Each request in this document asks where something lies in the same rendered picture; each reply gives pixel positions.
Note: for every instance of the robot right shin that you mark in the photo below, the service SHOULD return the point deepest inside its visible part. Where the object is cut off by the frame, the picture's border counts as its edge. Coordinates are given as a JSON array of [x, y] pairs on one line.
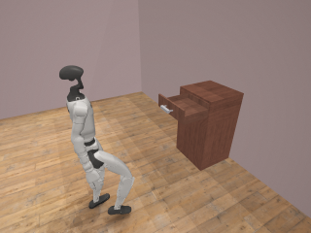
[[123, 190]]

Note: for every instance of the robot right hand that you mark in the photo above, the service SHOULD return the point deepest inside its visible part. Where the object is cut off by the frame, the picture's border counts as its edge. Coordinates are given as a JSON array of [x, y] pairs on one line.
[[92, 177]]

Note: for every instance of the robot right thigh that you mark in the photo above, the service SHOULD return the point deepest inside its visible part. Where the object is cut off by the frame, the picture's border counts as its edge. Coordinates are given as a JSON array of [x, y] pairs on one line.
[[111, 162]]

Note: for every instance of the robot right upper arm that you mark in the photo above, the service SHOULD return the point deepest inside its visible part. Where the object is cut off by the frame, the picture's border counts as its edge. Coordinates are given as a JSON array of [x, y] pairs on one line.
[[80, 112]]

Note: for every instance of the cabinet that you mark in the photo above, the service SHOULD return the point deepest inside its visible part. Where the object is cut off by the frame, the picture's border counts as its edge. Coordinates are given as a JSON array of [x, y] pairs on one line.
[[208, 141]]

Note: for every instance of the handle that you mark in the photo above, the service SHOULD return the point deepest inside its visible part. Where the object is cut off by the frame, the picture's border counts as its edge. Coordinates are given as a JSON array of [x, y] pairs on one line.
[[165, 109]]

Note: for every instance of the drawer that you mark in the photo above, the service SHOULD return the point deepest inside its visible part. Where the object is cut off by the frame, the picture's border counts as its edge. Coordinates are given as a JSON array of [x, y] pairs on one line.
[[186, 107]]

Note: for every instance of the right robot forearm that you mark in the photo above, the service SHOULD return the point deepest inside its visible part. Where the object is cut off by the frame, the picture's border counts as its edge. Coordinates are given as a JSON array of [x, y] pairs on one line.
[[80, 150]]

